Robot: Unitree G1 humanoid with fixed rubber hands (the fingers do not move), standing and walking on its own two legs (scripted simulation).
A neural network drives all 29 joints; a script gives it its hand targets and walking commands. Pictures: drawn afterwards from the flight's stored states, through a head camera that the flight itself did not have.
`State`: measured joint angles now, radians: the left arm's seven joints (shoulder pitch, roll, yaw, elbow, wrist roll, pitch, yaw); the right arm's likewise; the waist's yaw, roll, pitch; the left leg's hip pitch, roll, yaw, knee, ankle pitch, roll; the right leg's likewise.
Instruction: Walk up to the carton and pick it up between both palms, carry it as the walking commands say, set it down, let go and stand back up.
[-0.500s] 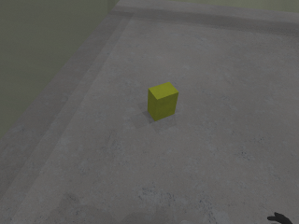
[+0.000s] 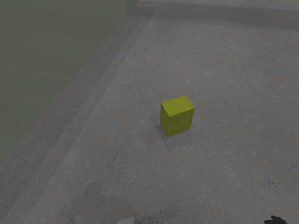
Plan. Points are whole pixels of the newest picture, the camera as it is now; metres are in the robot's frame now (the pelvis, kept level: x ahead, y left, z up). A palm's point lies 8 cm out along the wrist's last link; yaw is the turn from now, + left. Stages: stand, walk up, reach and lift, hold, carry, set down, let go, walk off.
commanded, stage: walk up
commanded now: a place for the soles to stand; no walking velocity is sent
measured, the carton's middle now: (176, 116) +0.97 -0.08 -0.64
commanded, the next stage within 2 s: none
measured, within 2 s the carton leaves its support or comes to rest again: neither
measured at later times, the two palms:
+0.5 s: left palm (68, 164) +0.29 +0.31 -0.06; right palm (298, 208) +0.22 -0.38 -0.10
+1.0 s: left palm (89, 129) +0.44 +0.30 -0.09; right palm (282, 147) +0.40 -0.38 -0.07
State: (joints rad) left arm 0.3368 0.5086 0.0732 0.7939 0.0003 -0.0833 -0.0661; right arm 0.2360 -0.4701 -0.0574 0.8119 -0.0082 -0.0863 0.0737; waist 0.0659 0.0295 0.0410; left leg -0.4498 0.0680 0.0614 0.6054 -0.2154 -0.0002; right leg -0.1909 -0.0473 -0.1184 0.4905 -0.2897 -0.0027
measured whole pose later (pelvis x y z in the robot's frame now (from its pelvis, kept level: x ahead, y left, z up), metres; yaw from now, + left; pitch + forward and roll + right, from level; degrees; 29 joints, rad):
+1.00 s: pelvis +0.34 -0.03 -0.01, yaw -1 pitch -1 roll +0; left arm 0.28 0.47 0.06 0.80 0.01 -0.07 -0.07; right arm 0.33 -0.50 -0.09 0.76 -0.01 -0.09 0.04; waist -0.04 -0.03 0.05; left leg -0.26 0.05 0.08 0.57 -0.29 0.01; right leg -0.48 -0.08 -0.05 0.75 -0.31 -0.01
